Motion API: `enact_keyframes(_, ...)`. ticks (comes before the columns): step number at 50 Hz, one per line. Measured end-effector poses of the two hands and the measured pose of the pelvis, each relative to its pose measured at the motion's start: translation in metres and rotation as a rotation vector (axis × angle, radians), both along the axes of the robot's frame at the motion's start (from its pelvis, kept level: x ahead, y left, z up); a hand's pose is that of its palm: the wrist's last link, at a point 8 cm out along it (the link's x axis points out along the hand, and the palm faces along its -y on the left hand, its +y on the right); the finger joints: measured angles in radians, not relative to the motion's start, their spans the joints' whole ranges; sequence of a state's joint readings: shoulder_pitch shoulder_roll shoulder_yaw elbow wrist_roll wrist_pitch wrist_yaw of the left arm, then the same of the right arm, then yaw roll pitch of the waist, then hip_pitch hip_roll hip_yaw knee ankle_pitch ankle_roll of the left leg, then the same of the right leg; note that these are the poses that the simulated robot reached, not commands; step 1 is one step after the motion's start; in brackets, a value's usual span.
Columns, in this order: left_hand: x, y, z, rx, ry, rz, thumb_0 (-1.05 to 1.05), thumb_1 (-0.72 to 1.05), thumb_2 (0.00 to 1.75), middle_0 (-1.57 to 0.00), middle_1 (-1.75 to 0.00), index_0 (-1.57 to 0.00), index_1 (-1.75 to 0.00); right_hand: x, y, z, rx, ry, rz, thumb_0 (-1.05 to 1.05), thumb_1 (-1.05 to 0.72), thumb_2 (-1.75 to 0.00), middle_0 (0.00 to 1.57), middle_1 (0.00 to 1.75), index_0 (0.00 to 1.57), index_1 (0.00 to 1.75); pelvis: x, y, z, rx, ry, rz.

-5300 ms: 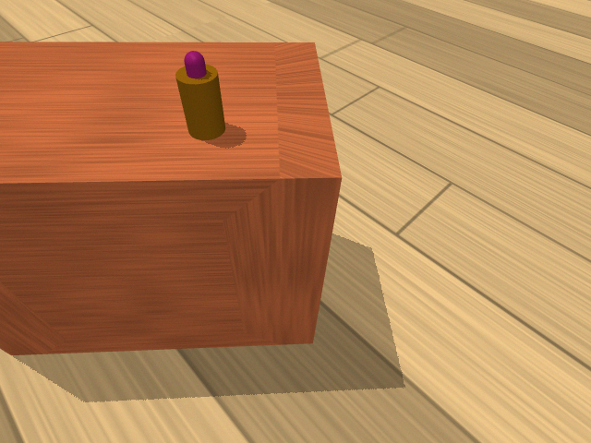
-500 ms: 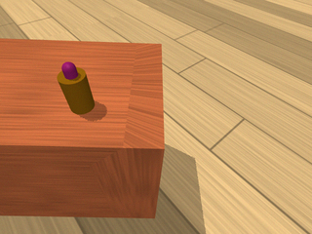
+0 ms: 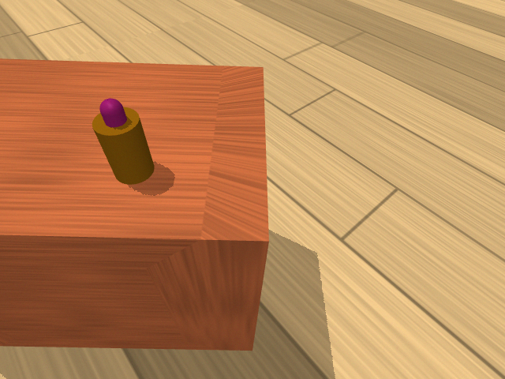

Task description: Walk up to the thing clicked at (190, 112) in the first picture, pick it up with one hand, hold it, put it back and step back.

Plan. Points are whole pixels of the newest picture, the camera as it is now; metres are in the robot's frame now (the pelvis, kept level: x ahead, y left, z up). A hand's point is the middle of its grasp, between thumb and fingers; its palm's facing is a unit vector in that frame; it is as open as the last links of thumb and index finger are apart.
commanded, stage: stand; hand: left
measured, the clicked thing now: (123, 139) +0.48 +0.24 +0.10
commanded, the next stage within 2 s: rise first in 0.08 s
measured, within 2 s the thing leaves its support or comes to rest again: neither
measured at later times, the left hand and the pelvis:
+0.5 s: hand (103, 353) +0.17 +0.25 -0.11, palm faces +0.20 -0.92 -0.33, open 12.8 cm; pelvis -0.01 +0.00 -0.01, yaw -1 degrees
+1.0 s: hand (62, 313) +0.19 +0.26 +0.04, palm faces +0.32 -0.86 -0.39, open 17.4 cm; pelvis +0.01 -0.01 +0.00, yaw +0 degrees
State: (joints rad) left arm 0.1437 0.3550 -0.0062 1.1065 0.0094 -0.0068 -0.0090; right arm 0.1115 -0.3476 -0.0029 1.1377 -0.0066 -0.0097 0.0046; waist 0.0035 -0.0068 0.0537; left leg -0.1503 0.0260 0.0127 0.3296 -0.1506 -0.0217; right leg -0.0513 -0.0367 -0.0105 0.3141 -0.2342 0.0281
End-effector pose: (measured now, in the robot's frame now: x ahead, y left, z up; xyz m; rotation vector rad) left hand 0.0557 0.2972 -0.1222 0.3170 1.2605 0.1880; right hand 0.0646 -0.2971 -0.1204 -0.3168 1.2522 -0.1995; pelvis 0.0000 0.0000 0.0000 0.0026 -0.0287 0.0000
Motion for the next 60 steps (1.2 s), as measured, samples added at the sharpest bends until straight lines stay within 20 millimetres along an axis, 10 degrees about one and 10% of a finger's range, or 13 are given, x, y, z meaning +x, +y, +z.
enact_keyframes(11, 0.01, -0.002, 0.002, 0.0, -0.042, 0.006, 0.01, 0.9, 0.89, -0.19, -0.29, -0.19, -0.29, 0.011, 0.0, 0.002, 0.005, -0.048, -0.008, 0.01, -0.9, -0.89, 0.19, 0.29, 0.2, 0.29, 0.0, -0.001, -0.001, -0.001, 0.007, 0.002)
enact_keyframes(23, 0.094, -0.009, 0.036, 0.019, -0.454, 0.069, 0.01, 0.38, 0.4, -0.09, -0.1, -0.09, -0.1, 0.076, 0.018, 0.016, 0.032, -0.372, -0.066, 0.01, -0.37, -0.41, 0.07, 0.09, 0.08, 0.09, -0.01, -0.002, -0.007, -0.002, 0.082, -0.008)
enact_keyframes(38, 0.103, 0.002, 0.113, 0.138, -0.751, 0.042, 0.0, -0.38, 0.05, -0.05, -0.04, -0.05, -0.03, 0.09, 0.045, 0.035, 0.083, -0.505, 0.002, 0.0, 0.37, -0.07, 0.05, 0.05, 0.06, 0.05, 0.006, -0.004, -0.005, 0.004, 0.028, -0.01)
enact_keyframes(60, 0.091, 0.004, 0.225, 0.311, -1.125, -0.091, -0.01, -0.54, 0.0, -0.05, -0.05, -0.06, -0.04, 0.082, 0.023, 0.026, 0.077, -0.486, -0.017, -0.01, 0.5, -0.02, 0.05, 0.05, 0.06, 0.05, 0.0, -0.012, -0.005, 0.008, -0.021, 0.008)
